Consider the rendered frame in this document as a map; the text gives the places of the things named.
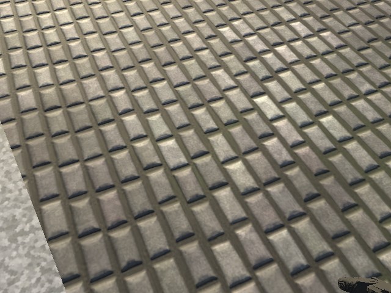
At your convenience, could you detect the robot right hand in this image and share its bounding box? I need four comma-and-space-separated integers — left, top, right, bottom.
338, 277, 391, 293

